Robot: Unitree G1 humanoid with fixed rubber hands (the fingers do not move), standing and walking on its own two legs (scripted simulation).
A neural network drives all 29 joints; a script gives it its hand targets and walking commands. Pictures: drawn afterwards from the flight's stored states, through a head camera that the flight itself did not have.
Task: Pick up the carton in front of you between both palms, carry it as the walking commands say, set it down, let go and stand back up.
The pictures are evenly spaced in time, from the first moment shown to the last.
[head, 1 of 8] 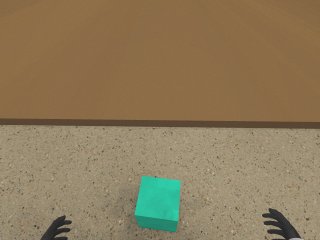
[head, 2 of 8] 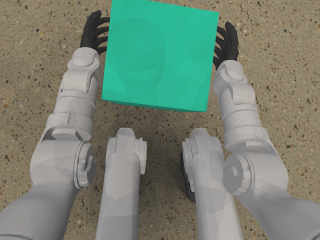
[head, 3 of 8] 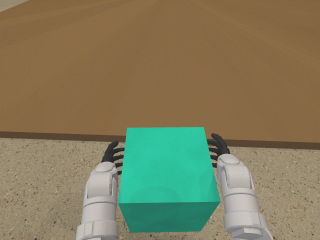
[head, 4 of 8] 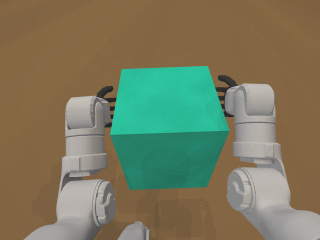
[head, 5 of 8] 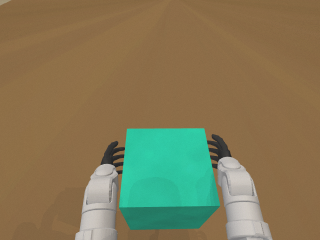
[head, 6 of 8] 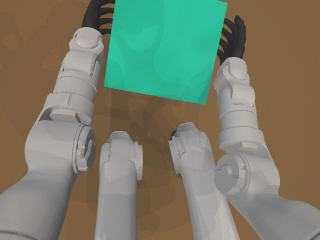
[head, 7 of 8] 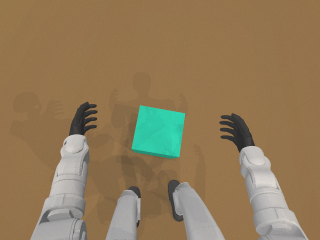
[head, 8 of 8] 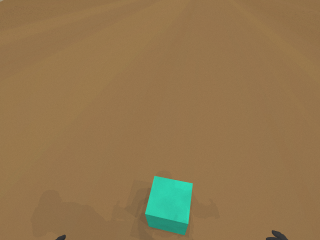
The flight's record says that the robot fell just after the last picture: no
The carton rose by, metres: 0.84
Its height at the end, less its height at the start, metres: +0.08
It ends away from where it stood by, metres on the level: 2.24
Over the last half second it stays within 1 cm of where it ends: yes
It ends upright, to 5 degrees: yes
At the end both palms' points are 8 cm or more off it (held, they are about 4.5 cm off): yes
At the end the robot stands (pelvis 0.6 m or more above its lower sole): yes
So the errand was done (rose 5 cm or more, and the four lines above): yes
